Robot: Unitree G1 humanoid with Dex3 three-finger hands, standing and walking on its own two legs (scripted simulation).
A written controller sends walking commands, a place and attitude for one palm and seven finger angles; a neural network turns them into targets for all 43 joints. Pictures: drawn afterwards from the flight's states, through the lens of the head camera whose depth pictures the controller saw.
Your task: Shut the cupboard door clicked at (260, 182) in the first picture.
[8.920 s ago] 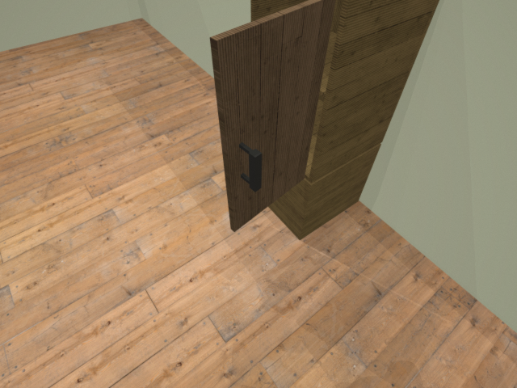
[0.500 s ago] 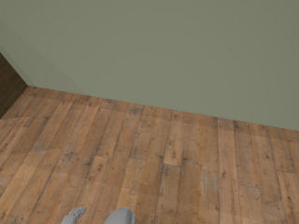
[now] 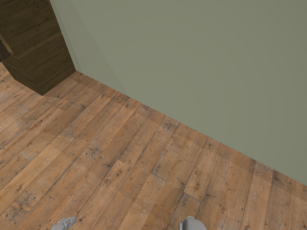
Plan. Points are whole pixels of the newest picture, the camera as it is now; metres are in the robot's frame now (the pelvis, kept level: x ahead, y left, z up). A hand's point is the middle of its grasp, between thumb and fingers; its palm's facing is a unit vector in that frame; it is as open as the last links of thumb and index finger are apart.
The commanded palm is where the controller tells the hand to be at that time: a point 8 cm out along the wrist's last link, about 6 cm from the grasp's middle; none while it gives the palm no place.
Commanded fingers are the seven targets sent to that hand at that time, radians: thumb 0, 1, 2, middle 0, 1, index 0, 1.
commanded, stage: walk to a spot facing it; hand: left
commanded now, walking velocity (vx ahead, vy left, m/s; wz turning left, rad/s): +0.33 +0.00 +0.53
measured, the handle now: out of the picture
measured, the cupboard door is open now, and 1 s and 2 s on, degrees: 98 98 98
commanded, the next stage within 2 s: turn to face it in 1.76 s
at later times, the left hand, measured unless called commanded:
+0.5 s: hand out of the picture +0.08 +0.15 -0.17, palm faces +0.37 -0.90 -0.22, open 7.2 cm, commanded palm none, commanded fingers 0.00 0.90 0.90 -0.20 -0.30 -0.20 -0.30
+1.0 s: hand (89, 136) +0.44 +0.26 -0.16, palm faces +0.33 -0.93 -0.18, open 7.4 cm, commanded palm none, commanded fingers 0.00 0.90 0.90 -0.20 -0.30 -0.20 -0.30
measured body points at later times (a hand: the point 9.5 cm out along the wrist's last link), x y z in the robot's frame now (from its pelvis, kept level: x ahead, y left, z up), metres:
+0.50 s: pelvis +0.18 -0.02 -0.01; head +0.22 +0.01 +0.44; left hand +0.06 +0.20 -0.16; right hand +0.41 -0.20 -0.13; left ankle +0.25 +0.13 -0.71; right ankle +0.11 -0.16 -0.74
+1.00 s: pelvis +0.38 +0.05 +0.00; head +0.41 +0.06 +0.44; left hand +0.42 +0.31 -0.14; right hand +0.42 -0.20 -0.15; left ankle +0.27 +0.12 -0.74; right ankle +0.52 -0.03 -0.72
